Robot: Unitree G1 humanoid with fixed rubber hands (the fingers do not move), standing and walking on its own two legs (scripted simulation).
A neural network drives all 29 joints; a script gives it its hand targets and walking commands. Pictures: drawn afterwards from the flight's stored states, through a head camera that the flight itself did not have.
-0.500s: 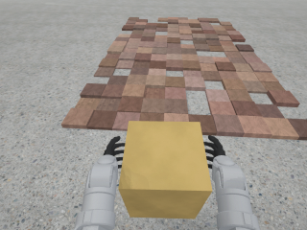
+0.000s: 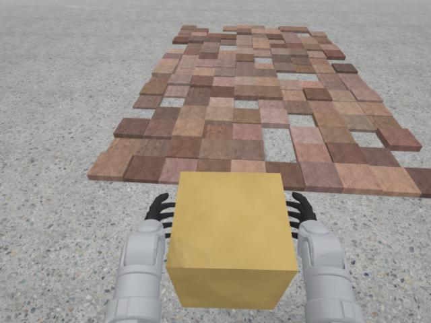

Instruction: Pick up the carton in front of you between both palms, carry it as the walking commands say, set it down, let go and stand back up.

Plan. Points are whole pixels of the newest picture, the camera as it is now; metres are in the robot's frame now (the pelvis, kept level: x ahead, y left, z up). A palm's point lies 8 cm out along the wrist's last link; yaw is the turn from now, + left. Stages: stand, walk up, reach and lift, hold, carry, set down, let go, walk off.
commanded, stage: hold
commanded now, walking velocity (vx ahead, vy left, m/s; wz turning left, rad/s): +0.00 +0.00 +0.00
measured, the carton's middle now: (228, 243) +0.30 +0.00 -0.03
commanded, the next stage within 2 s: carry in 0.08 s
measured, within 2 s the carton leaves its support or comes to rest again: neither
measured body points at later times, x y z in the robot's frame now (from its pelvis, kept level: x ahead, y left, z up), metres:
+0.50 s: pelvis +0.09 -0.01 -0.01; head +0.08 -0.01 +0.44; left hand +0.38 +0.14 +0.07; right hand +0.39 -0.17 +0.07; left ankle +0.11 +0.08 -0.75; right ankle +0.01 -0.14 -0.75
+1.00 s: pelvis +0.36 -0.08 +0.00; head +0.39 -0.08 +0.45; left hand +0.64 +0.08 +0.07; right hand +0.65 -0.22 +0.07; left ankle +0.34 +0.06 -0.67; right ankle +0.34 -0.14 -0.75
